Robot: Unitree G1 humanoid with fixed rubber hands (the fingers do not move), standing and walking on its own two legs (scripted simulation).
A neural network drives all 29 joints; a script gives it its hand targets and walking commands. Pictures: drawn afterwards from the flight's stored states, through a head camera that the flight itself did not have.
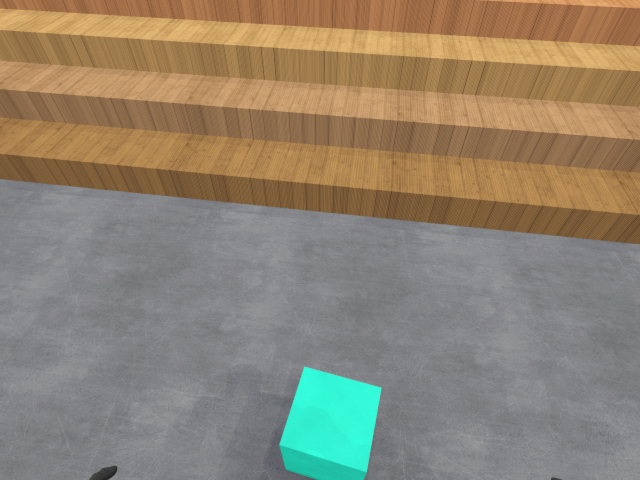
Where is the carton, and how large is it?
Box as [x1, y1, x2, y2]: [279, 367, 380, 479]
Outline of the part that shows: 304,367 279,444 285,468 316,479 363,479 367,467 380,387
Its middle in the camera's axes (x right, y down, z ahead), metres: +0.03 +0.52 +1.06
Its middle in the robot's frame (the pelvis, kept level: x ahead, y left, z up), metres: +0.38 -0.01 -0.66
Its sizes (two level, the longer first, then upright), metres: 0.210 0.200 0.250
